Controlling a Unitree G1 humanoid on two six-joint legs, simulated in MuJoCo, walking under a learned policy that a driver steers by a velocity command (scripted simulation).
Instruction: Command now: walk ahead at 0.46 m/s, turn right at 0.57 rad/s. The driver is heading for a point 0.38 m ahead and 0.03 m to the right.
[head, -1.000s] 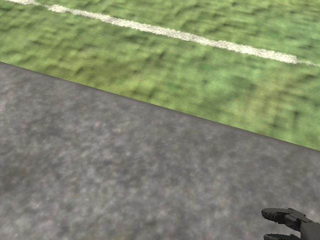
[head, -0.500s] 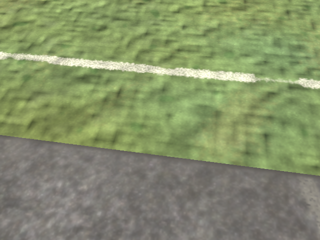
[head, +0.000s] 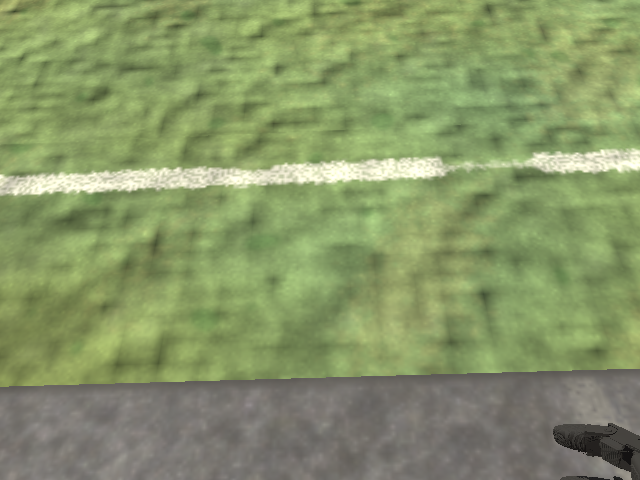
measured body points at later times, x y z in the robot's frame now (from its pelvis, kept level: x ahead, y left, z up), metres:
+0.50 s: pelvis +0.24 -0.01 -0.01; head +0.28 -0.03 +0.44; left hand +0.52 +0.15 -0.08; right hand +0.18 -0.30 -0.14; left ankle +0.14 +0.14 -0.74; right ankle +0.35 -0.16 -0.73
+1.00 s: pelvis +0.33 -0.03 -0.01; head +0.34 -0.02 +0.44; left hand +0.52 +0.17 -0.13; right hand +0.34 -0.30 -0.13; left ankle +0.36 +0.09 -0.74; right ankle +0.35 -0.16 -0.74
